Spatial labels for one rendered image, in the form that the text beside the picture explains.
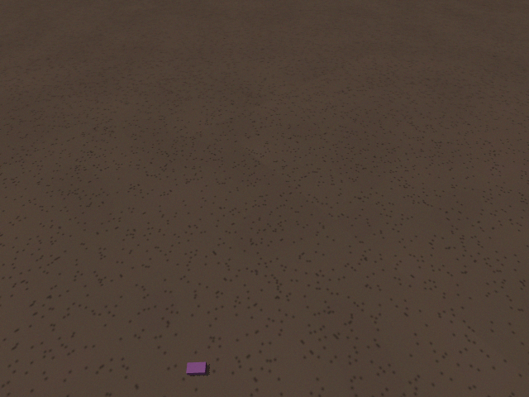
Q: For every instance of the small box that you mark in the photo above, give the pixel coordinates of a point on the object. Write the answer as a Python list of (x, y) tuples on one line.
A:
[(196, 368)]

